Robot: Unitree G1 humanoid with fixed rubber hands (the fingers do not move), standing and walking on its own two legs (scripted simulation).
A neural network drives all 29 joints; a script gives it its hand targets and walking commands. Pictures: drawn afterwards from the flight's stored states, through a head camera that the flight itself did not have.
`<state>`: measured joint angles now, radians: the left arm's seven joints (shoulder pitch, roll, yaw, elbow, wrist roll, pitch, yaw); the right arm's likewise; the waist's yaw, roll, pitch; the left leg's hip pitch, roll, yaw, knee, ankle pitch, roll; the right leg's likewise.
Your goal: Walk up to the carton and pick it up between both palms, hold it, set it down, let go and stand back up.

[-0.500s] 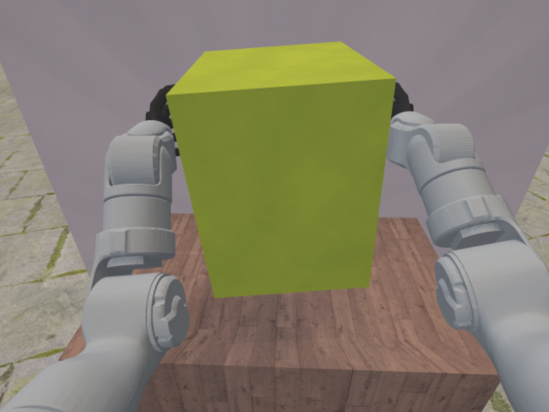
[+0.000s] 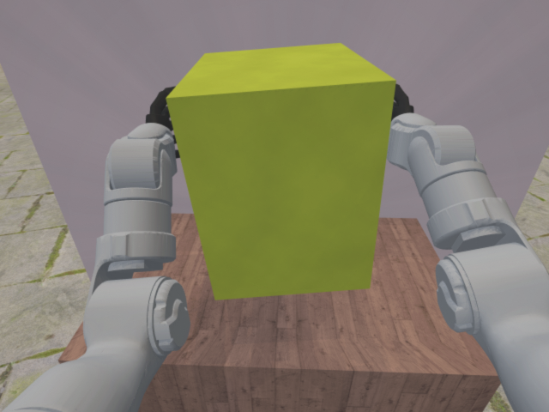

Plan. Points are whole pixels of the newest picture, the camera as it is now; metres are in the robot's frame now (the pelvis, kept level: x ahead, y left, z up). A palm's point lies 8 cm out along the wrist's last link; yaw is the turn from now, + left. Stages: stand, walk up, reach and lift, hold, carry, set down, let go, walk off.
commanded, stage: hold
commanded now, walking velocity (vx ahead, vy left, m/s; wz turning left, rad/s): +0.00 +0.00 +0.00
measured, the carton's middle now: (281, 163) +0.40 -0.01 +0.25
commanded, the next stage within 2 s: none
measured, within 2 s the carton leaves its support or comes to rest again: neither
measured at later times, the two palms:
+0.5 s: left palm (162, 137) +0.36 +0.15 +0.32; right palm (400, 129) +0.36 -0.17 +0.32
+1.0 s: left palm (161, 135) +0.36 +0.15 +0.32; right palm (399, 129) +0.36 -0.17 +0.32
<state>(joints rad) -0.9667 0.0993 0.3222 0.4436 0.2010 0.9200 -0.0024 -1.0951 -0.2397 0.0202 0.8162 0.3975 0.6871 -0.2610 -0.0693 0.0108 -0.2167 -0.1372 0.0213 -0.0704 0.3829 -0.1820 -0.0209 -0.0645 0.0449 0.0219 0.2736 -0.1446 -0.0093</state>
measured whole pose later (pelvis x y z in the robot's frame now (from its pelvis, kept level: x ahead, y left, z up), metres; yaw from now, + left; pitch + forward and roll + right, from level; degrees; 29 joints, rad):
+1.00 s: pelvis +0.00 +0.00 +0.00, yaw +0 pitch -3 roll -1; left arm -0.99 0.10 0.33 0.48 0.20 0.90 0.00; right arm -1.10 -0.24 0.01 0.83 0.39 0.69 -0.26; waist -0.07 0.01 -0.22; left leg -0.14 0.02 -0.07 0.38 -0.18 -0.02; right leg -0.07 0.05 0.03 0.27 -0.14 -0.01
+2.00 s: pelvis +0.00 +0.00 +0.00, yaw +0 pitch -3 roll -2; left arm -0.98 0.10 0.31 0.46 0.19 0.90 0.01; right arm -1.09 -0.25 0.02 0.81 0.40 0.70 -0.26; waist -0.07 0.01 -0.23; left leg -0.15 0.02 -0.08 0.39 -0.18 -0.02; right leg -0.07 0.05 0.04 0.27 -0.14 -0.01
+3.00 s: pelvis +0.00 +0.00 +0.00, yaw +0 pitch -3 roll -2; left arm -0.99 0.10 0.32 0.48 0.20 0.90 0.01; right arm -1.09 -0.25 0.02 0.81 0.40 0.70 -0.26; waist -0.07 0.02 -0.23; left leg -0.15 0.02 -0.08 0.39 -0.18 -0.02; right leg -0.07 0.05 0.04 0.27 -0.14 -0.01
